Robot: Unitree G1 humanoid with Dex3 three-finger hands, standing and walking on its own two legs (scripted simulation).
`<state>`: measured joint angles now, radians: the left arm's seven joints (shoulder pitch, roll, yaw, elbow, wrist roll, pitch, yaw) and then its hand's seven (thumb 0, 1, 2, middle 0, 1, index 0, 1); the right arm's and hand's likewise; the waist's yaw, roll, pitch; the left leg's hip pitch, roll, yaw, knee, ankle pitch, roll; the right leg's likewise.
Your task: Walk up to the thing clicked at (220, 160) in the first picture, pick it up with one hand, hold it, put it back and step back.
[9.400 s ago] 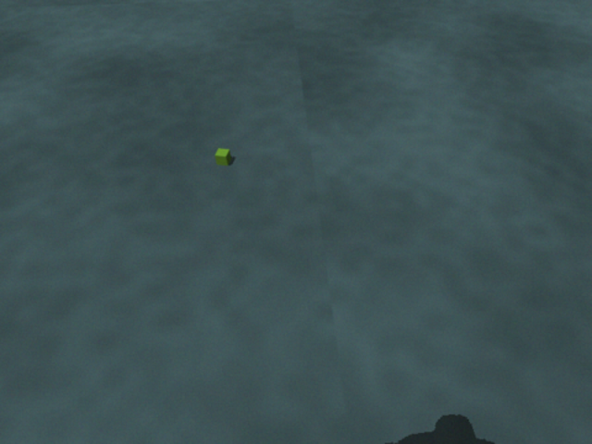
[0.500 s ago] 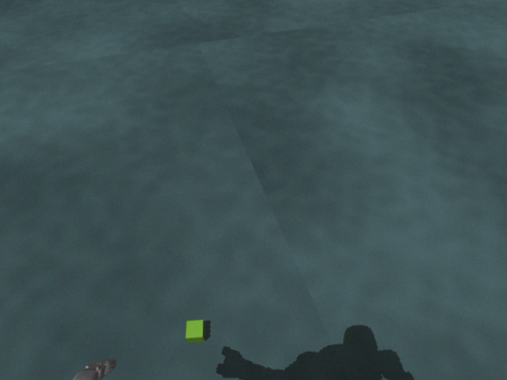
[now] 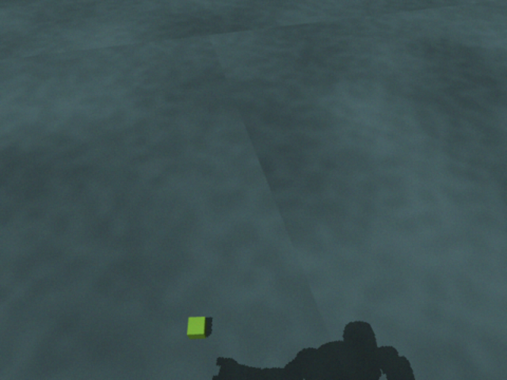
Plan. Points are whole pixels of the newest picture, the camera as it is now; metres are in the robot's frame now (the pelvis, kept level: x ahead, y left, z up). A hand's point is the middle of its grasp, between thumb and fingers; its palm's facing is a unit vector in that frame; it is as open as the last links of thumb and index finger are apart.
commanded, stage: stand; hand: left
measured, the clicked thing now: (197, 327) +0.41 +0.22 -0.75
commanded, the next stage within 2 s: none
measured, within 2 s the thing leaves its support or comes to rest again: neither
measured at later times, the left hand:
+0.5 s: hand out of the picture +0.06 +0.26 -0.15, palm faces -0.02 -0.94 -0.34, open 7.4 cm
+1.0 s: hand out of the picture +0.05 +0.27 -0.15, palm faces -0.03 -0.94 -0.33, open 7.4 cm
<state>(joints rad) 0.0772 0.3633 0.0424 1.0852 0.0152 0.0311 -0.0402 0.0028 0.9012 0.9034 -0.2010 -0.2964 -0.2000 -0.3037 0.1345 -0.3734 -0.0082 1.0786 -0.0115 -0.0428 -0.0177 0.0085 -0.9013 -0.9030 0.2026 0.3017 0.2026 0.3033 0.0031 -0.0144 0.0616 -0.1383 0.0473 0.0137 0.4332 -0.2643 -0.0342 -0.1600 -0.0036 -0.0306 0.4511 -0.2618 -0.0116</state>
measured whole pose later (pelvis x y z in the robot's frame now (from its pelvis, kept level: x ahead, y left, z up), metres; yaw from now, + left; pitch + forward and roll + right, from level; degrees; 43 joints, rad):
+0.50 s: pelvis -0.02 +0.01 +0.01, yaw +0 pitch -3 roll +0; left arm 0.07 0.35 0.01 1.15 0.01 -0.02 -0.01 0.00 0.90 0.90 -0.20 -0.30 -0.20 -0.30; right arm 0.09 -0.34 0.00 1.15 -0.01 -0.01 0.02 0.01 -0.90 -0.90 0.20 0.30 0.20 0.30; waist 0.00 0.01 0.06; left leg -0.09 0.04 0.02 0.31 -0.17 -0.03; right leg -0.10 -0.01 -0.02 0.31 -0.15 0.00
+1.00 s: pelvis -0.03 +0.02 +0.01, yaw +0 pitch -3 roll +0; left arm 0.10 0.35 0.00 1.14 0.01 -0.01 -0.02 0.00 0.90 0.90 -0.20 -0.30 -0.20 -0.30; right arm 0.11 -0.35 -0.01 1.15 -0.01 -0.01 0.02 0.01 -0.90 -0.90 0.20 0.30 0.20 0.30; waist 0.00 0.00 0.05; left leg -0.10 0.02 0.02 0.31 -0.16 -0.01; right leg -0.12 -0.03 -0.02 0.31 -0.15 0.02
